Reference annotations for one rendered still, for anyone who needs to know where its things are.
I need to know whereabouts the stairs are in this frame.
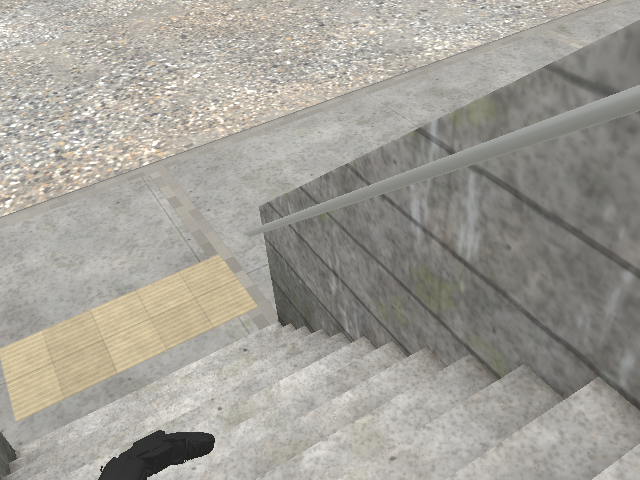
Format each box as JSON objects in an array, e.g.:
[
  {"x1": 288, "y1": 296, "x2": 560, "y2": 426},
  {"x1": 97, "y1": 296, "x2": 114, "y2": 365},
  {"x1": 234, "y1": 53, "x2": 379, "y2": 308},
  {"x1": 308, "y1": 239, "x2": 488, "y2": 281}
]
[{"x1": 1, "y1": 321, "x2": 640, "y2": 480}]

